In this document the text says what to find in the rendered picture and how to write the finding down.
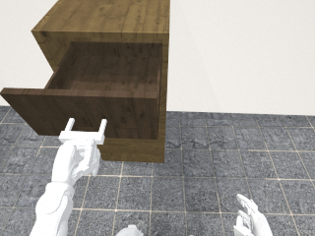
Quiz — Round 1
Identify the cabinet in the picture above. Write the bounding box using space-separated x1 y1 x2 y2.
31 0 170 163

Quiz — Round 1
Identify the robot right hand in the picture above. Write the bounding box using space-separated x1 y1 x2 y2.
233 194 273 236

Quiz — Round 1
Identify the drawer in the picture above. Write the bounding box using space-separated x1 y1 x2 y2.
0 41 162 140

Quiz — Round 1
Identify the handle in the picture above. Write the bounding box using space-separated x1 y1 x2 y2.
58 118 107 145

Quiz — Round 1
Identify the robot left forearm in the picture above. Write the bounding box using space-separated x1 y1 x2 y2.
30 181 75 236

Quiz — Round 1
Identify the left robot shin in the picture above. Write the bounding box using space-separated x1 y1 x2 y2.
128 224 138 229

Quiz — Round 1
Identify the robot left hand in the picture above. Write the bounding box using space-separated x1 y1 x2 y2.
51 137 100 187

